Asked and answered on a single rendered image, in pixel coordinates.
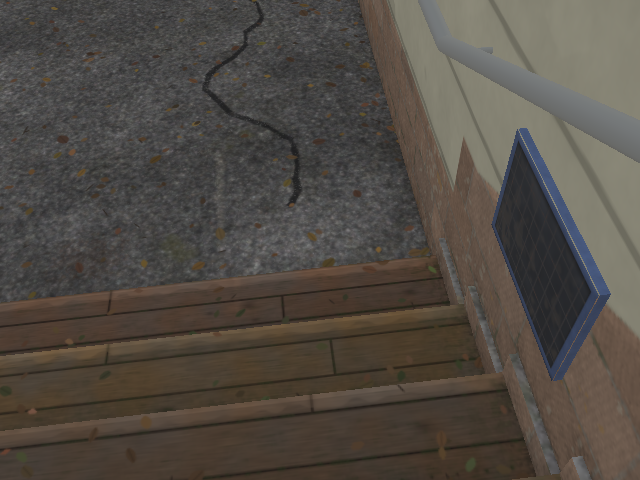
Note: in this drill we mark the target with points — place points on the stairs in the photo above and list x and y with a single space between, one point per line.
352 372

